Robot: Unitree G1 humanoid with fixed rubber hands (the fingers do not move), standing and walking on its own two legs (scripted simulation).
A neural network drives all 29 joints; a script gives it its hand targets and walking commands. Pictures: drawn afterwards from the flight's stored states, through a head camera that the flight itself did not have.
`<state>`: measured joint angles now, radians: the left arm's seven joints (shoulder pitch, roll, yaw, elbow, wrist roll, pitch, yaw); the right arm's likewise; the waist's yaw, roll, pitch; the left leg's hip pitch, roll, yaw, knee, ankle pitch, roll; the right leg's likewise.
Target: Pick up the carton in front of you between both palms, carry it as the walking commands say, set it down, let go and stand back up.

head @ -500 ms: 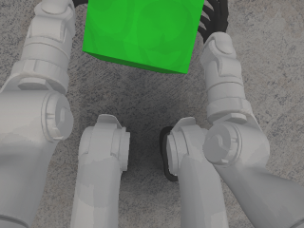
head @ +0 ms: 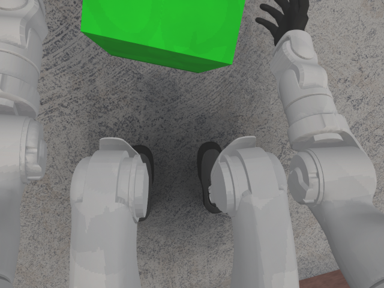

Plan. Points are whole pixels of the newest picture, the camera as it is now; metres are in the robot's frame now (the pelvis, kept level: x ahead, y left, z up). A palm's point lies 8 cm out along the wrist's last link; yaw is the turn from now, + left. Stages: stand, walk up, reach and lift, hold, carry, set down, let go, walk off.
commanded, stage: set down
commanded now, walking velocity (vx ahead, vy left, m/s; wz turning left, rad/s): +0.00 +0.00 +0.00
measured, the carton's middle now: (166, 1) +0.55 +0.05 -0.24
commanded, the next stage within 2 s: let go in 1.00 s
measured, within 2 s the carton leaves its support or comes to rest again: neither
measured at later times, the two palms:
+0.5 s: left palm out of the picture +0.55 +0.25 +0.00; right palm out of the picture +0.51 -0.13 +0.00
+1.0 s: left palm out of the picture +0.55 +0.27 +0.15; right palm out of the picture +0.51 -0.14 +0.15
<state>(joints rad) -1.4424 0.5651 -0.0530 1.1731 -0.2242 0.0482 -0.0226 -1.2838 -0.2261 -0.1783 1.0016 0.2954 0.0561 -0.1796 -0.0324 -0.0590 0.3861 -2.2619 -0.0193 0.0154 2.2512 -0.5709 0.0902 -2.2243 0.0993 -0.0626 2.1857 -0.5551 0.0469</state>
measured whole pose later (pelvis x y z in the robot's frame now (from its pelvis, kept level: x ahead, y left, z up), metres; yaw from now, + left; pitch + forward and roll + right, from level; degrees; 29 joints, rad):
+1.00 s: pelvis +0.04 +0.01 +0.25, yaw +3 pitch +44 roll -5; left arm -1.19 0.46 0.18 1.02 0.01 0.16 -0.13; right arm -0.92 -0.03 -0.33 0.63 0.03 0.18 -0.17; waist -0.08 0.01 -0.04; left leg -1.68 -0.07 -0.03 1.31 -0.39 0.06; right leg -1.64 0.06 0.00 1.25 -0.38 0.03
